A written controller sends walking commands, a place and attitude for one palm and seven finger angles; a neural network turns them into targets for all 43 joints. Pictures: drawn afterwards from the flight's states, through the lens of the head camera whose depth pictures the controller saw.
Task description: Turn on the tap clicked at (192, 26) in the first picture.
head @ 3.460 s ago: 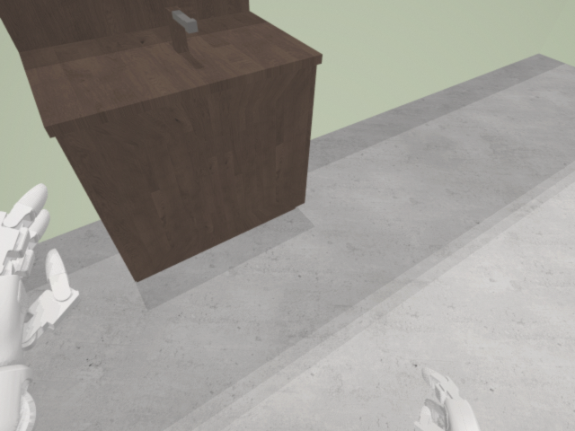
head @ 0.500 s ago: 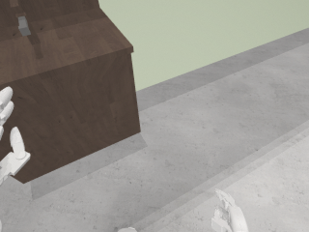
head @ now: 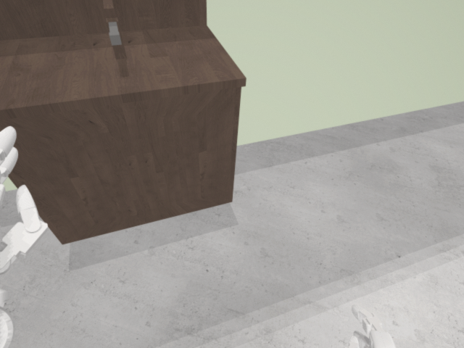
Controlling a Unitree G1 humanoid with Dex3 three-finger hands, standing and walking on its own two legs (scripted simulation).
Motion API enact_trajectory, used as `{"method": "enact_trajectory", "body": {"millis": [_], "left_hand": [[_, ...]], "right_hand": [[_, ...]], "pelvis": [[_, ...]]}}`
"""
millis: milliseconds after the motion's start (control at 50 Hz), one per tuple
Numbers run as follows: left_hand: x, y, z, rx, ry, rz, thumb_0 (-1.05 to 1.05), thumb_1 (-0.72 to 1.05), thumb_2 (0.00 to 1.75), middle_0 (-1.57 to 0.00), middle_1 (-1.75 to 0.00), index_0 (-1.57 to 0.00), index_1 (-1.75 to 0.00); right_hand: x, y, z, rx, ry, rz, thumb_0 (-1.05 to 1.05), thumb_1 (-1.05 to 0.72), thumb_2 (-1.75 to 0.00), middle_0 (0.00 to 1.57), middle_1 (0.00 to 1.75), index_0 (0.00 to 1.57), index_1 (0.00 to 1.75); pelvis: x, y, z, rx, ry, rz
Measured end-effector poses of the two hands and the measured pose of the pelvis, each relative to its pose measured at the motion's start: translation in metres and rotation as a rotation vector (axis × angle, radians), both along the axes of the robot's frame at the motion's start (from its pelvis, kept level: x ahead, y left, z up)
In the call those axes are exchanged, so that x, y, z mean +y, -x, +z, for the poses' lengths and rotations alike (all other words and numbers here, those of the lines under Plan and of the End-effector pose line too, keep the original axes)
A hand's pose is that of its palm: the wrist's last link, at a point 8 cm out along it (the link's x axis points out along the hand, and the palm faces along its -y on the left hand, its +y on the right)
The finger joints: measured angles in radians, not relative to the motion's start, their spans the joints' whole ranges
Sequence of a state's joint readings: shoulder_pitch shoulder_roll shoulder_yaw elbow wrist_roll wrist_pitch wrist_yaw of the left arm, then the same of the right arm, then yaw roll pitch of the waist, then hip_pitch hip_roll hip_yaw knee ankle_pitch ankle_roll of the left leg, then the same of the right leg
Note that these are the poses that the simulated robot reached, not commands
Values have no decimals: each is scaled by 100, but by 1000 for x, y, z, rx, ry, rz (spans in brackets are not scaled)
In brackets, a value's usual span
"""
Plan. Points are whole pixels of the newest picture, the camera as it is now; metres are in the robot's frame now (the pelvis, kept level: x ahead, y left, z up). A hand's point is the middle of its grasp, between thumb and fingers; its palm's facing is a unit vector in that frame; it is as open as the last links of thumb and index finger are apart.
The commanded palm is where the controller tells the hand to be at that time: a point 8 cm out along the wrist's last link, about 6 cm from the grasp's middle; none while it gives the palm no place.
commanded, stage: take the last steps up to it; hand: left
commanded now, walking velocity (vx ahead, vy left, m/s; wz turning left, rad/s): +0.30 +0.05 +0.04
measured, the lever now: (115, 38) +0.88 +0.40 +0.13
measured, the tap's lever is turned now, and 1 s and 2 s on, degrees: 0 0 0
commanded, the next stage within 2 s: none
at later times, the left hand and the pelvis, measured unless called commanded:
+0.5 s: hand (66, 208) +0.24 +0.23 +0.18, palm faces +0.42 -0.80 -0.42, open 7.4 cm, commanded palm +0.19 +0.28 +0.18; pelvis +0.04 -0.01 +0.01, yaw +2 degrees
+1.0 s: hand (107, 152) +0.36 +0.22 +0.17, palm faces +0.42 -0.78 -0.46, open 7.4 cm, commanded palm +0.30 +0.27 +0.18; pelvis +0.14 -0.02 +0.00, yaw +2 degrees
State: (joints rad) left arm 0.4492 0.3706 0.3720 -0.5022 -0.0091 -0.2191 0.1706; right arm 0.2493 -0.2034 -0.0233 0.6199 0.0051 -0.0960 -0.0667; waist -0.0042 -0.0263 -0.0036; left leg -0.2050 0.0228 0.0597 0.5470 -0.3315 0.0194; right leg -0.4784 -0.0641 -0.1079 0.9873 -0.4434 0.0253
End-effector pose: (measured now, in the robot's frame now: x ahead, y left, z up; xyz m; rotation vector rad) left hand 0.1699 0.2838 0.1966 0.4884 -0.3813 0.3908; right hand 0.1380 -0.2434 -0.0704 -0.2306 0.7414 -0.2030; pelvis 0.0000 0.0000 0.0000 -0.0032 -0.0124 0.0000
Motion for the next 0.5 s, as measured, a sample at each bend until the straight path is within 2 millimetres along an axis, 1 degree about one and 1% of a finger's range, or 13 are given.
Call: {"method": "enact_trajectory", "body": {"millis": [40,100,140,180,240,280,320,400,460,500], "left_hand": [[1,4,1,7,11,13,2,89,90,-20,-30,-21,-30],[-4,8,1,24,19,20,2,90,90,-20,-30,-21,-30],[-9,6,0,41,10,23,2,90,90,-20,-30,-21,-30],[-15,3,-1,56,-11,30,2,90,90,-20,-30,-21,-30],[-25,-6,-6,68,-32,33,2,89,90,-20,-30,-21,-30],[-28,-11,-7,70,-16,24,2,89,90,-20,-30,-21,-30],[-30,-14,-7,83,-6,16,2,89,90,-21,-30,-21,-30],[-28,-20,-5,112,-11,5,2,89,90,-21,-30,-21,-30],[-20,-26,-3,104,-15,7,2,89,90,-21,-30,-21,-30],[-12,-31,-3,83,-8,13,2,89,90,-21,-30,-21,-30]], "right_hand": [[13,3,-4,12,-42,19,1,-90,-90,20,30,20,30],[29,6,-12,29,-93,50,1,-90,-90,20,30,20,30],[35,5,-19,40,-121,68,1,-90,-90,20,30,21,30],[37,2,-28,46,-144,83,1,-90,-90,20,30,21,30],[31,-5,-42,62,-155,98,1,-90,-90,20,30,21,30],[22,-9,-43,89,-141,101,2,-90,-90,20,30,21,30],[11,-13,-38,105,-115,91,2,-90,-90,20,30,21,30],[-10,-22,-20,106,-49,56,2,-90,-90,20,30,21,30],[-19,-33,-8,93,10,44,2,-90,-90,20,30,21,30],[-21,-43,-2,78,48,38,2,-90,-90,20,30,20,30]], "pelvis": [[0,-1,3,-1,9,5],[-3,-2,5,-2,13,5],[-6,-3,4,-3,12,5],[-12,-5,0,-4,4,4],[-19,-6,-8,-7,11,17],[-21,-6,-7,-8,0,21],[-21,-10,-3,-3,-10,21],[-20,-20,6,13,-29,29],[-14,-30,8,20,-33,30],[-8,-38,6,18,-28,28]]}}
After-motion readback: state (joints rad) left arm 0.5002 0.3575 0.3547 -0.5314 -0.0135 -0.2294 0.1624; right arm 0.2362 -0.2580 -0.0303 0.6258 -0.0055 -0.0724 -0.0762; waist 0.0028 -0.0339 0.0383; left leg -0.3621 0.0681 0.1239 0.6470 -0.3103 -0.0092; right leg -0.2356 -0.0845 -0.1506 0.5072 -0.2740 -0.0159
